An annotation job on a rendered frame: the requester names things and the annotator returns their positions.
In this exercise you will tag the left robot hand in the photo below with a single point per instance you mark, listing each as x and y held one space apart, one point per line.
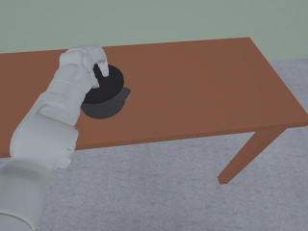
99 57

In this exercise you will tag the robot left upper arm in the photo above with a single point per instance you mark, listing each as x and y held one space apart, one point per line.
45 144

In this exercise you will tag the pot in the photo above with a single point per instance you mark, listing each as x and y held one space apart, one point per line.
108 108

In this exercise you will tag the left robot forearm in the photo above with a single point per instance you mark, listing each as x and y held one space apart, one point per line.
65 94

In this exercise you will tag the knob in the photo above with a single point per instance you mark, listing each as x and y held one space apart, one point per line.
98 74

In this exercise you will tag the table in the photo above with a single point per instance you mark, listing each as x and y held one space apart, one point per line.
179 90

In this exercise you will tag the lid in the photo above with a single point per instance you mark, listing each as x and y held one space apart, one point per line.
109 87

